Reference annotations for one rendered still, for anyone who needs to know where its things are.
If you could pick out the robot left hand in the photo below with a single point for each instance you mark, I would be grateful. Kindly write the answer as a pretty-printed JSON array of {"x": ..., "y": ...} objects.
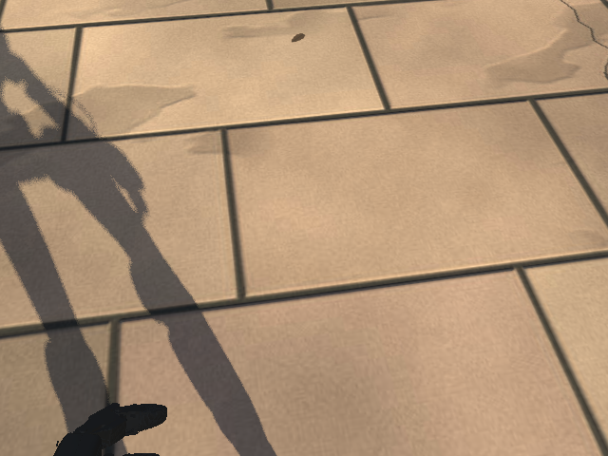
[{"x": 108, "y": 426}]

